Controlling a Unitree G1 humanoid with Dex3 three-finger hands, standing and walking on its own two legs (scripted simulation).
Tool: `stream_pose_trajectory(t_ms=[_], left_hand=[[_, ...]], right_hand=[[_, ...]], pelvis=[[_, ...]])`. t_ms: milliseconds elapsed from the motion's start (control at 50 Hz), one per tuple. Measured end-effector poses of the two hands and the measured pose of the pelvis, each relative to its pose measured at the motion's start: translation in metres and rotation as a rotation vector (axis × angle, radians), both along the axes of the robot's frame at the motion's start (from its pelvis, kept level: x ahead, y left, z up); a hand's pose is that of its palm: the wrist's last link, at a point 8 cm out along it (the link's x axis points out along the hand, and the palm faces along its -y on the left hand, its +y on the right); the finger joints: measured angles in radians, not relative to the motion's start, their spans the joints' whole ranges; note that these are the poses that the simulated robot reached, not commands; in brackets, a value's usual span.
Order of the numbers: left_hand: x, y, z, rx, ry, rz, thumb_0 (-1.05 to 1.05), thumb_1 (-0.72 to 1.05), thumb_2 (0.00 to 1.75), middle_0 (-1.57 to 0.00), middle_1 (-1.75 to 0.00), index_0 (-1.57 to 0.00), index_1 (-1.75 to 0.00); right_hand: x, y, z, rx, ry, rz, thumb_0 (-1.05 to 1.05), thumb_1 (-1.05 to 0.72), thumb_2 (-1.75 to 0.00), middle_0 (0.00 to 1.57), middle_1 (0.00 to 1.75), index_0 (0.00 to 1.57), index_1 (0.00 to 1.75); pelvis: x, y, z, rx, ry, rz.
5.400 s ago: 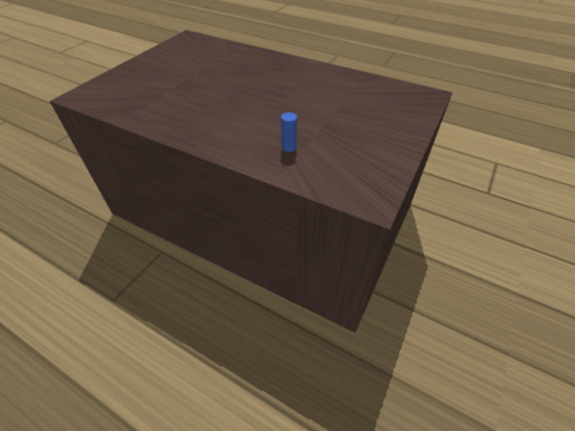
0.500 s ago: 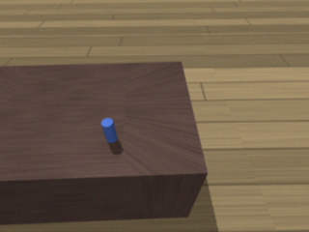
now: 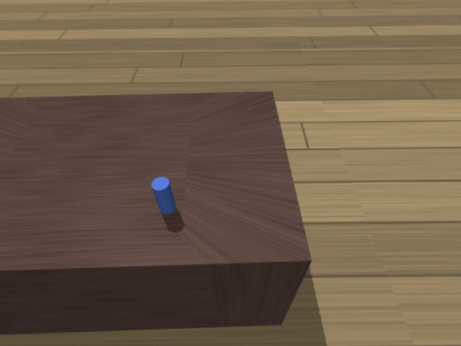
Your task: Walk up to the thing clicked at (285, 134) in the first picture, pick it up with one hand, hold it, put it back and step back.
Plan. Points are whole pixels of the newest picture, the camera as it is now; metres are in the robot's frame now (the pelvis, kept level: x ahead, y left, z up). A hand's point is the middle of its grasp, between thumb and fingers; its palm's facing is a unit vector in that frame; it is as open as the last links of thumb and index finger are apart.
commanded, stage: stand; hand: left
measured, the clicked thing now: (164, 196) +0.52 +0.19 -0.13
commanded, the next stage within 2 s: go down in 0.58 s
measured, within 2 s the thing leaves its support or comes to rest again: neither
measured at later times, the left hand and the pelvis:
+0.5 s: hand out of the picture +0.08 +0.25 -0.16, palm faces -0.03 -0.94 -0.34, open 7.4 cm; pelvis +0.00 +0.00 +0.00, yaw +0 degrees
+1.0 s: hand out of the picture +0.15 +0.25 -0.15, palm faces +0.04 -0.95 -0.31, open 13.0 cm; pelvis -0.01 +0.00 -0.02, yaw +2 degrees
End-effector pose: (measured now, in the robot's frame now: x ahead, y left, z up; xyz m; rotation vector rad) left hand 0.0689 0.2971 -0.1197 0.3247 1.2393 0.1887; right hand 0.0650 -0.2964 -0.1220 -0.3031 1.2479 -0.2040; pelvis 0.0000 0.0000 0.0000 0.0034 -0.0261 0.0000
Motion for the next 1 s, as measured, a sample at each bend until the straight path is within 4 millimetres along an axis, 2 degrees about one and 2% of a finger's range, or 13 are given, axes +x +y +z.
stream_pose_trajectory(t_ms=[700, 740, 800, 880, 940, 1000], left_hand=[[0.003, -0.002, -0.001, -0.003, -0.001, 0.004, 0.00, 0.90, 0.90, -0.21, -0.29, -0.21, -0.30], [0.011, -0.005, -0.001, -0.010, -0.048, 0.024, 0.00, 0.88, 0.88, -0.19, -0.27, -0.19, -0.28], [0.035, -0.010, -0.001, -0.021, -0.125, 0.022, 0.01, 0.79, 0.80, -0.14, -0.21, -0.14, -0.21], [0.063, -0.008, -0.002, -0.021, -0.162, 0.029, 0.00, 0.60, 0.60, -0.09, -0.12, -0.09, -0.14], [0.070, -0.006, 0.002, -0.027, -0.172, 0.029, 0.00, 0.43, 0.45, -0.08, -0.08, -0.07, -0.10], [0.066, -0.003, 0.006, -0.035, -0.145, 0.029, 0.00, 0.24, 0.32, -0.07, -0.06, -0.07, -0.07]], right_hand=[[0.005, -0.001, 0.001, -0.004, 0.000, 0.004, 0.00, -0.90, -0.90, 0.20, 0.30, 0.20, 0.30], [0.014, 0.002, 0.002, 0.002, -0.067, -0.017, 0.01, -0.88, -0.88, 0.18, 0.28, 0.18, 0.28], [0.040, 0.009, 0.004, 0.012, -0.205, -0.021, 0.01, -0.80, -0.80, 0.14, 0.22, 0.14, 0.21], [0.073, 0.014, 0.006, 0.015, -0.330, -0.025, 0.01, -0.61, -0.60, 0.10, 0.14, 0.10, 0.14], [0.085, 0.017, 0.011, 0.025, -0.395, -0.023, 0.01, -0.42, -0.46, 0.08, 0.11, 0.08, 0.10], [0.083, 0.019, 0.014, 0.037, -0.403, -0.020, 0.00, -0.23, -0.34, 0.07, 0.09, 0.07, 0.08]], pelvis=[[0.004, -0.001, 0.000, -0.002, 0.002, 0.005], [0.001, 0.000, -0.002, -0.003, 0.017, 0.013], [-0.008, 0.001, -0.007, -0.007, 0.044, 0.020], [-0.017, 0.002, -0.015, -0.011, 0.101, 0.024], [-0.015, 0.003, -0.017, -0.011, 0.120, 0.029], [-0.010, 0.004, -0.018, -0.010, 0.134, 0.032]])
